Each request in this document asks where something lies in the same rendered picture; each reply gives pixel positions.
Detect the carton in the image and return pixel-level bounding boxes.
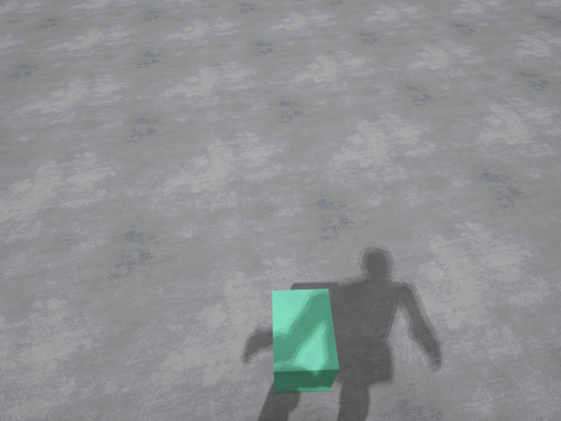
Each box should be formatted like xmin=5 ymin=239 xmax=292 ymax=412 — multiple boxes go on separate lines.
xmin=272 ymin=289 xmax=339 ymax=394

